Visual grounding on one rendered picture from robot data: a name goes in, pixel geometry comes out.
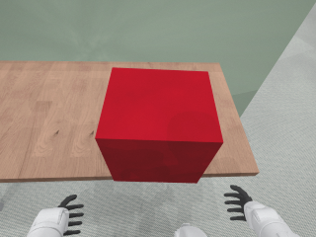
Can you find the carton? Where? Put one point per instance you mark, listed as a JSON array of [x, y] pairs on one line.
[[158, 125]]

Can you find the robot right forearm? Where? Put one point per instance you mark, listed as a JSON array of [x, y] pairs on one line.
[[265, 221]]

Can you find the left robot hand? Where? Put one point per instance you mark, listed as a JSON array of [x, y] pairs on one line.
[[72, 215]]

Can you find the right robot thigh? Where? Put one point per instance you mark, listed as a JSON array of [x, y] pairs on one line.
[[189, 231]]

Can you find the robot right shin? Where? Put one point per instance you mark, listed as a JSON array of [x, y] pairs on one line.
[[185, 224]]

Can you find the robot left forearm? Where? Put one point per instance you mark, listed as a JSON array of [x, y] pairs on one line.
[[50, 222]]

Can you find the right robot hand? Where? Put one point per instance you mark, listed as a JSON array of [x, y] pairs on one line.
[[244, 198]]

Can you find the table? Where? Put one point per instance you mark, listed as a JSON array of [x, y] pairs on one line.
[[50, 112]]

